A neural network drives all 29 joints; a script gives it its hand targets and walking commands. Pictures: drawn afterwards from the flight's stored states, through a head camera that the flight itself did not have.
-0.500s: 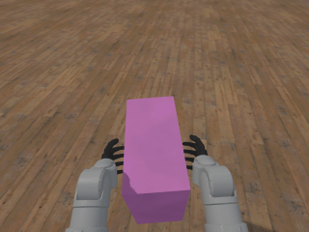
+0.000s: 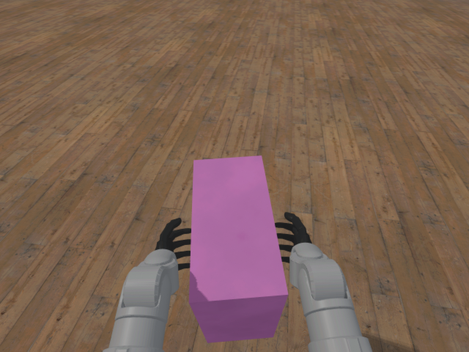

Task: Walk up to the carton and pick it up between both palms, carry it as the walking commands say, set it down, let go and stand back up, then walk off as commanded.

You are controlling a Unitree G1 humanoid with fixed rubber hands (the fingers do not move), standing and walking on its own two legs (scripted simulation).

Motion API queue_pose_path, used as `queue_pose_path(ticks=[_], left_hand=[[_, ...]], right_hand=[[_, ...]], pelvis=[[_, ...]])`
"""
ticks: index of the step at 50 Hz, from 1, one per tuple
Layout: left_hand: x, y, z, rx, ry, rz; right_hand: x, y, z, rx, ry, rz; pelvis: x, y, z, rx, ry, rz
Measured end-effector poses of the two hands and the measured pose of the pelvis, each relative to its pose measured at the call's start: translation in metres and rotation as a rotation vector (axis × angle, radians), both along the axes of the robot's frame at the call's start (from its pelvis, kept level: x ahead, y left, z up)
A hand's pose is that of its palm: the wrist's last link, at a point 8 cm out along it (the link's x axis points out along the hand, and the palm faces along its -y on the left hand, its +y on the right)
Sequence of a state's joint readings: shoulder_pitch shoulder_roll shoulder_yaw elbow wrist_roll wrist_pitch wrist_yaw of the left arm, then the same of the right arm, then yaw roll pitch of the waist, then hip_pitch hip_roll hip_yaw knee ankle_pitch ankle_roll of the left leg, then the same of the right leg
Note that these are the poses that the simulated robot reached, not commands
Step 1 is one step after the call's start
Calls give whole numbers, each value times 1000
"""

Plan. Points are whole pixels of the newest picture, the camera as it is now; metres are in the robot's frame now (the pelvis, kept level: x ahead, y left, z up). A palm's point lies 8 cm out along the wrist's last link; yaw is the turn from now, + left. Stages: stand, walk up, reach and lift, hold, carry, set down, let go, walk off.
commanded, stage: carry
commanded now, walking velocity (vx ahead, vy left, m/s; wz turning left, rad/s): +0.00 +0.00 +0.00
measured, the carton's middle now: (234, 250) +0.36 -0.01 -0.03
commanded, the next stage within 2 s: hold in 0.34 s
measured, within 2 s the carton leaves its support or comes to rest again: neither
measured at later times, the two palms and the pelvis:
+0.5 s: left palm (166, 274) +0.27 +0.12 +0.03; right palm (301, 267) +0.27 -0.12 +0.04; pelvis -0.01 +0.00 +0.01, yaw -3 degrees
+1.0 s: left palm (191, 269) +0.28 +0.07 +0.03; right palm (326, 300) +0.22 -0.15 +0.03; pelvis -0.07 +0.04 -0.01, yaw -19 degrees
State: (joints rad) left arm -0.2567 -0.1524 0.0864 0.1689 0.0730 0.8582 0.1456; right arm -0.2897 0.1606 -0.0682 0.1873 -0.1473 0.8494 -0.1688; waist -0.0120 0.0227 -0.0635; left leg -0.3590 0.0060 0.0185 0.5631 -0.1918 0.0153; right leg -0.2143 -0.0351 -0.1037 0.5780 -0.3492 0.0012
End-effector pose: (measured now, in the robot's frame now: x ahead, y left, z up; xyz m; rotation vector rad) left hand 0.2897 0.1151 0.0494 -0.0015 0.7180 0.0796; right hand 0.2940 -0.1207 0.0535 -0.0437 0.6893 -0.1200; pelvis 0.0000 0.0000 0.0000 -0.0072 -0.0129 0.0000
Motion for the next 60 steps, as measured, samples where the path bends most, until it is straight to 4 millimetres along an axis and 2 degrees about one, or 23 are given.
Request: queue_pose_path(ticks=[11,19,22,26,29,33,38,41,45,48,51,56,60], left_hand=[[5,4,11,2,-55,6],[0,5,10,21,-33,-7],[-5,4,-3,48,8,-21],[-21,-2,-26,49,82,-63],[-27,-9,-31,42,101,-97],[-21,-15,-9,49,24,-107],[-5,-20,45,19,-152,-81],[-1,-24,56,-9,-154,-76],[-1,-29,34,-4,-44,-125],[-6,-37,5,-11,21,-165],[-15,-46,-27,-35,40,-155],[-29,-52,-72,-6,70,-117],[-34,-51,-88,18,42,-57]], right_hand=[[8,4,14,-7,-54,5],[1,6,10,-18,-29,16],[-5,6,-1,-55,19,35],[-26,-1,-18,-74,93,31],[-37,-8,-22,-67,109,-12],[-43,-13,-4,-30,24,-63],[-39,-14,35,-20,-145,-118],[-44,-16,37,-18,-117,-152],[-61,-18,12,-24,29,-166],[-72,-23,-10,-45,94,-181],[-74,-33,-30,-81,112,-185],[-59,-45,-52,-58,25,-144],[-39,-43,-55,7,-80,-95]], pelvis=[[0,2,1,0,4,2],[-3,5,1,0,-4,0],[-8,4,5,8,-59,-26],[-13,4,8,7,-98,-49],[-20,6,8,-1,-123,-50],[-28,11,7,-6,-150,-69],[-35,19,3,1,-177,-123],[-40,25,2,-2,-225,-172],[-46,32,2,-21,-262,-264],[-57,36,-3,-35,-256,-312],[-70,39,-7,-29,-225,-335],[-91,39,-15,-14,-161,-363],[-99,30,-21,8,-116,-376]])
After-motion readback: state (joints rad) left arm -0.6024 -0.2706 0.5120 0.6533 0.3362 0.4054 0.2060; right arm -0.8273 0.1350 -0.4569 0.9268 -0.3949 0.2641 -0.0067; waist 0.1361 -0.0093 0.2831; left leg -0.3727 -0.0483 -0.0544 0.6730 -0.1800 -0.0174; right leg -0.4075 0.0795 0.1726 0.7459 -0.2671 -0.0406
